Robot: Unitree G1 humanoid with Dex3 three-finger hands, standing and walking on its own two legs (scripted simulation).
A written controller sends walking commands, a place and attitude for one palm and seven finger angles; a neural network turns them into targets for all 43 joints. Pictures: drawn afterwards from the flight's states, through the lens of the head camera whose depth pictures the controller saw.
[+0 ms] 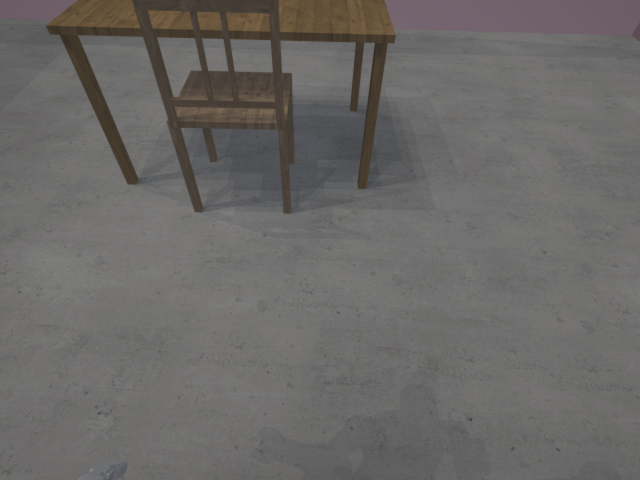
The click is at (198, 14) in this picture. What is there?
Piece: chair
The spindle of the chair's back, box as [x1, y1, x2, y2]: [189, 11, 212, 99]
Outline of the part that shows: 189,11 208,99 212,99 212,93 196,12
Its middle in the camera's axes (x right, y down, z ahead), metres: -0.39 -0.58 +1.25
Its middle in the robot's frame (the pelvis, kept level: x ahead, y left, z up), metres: +1.30 +0.45 -0.08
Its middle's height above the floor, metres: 0.69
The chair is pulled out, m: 0.00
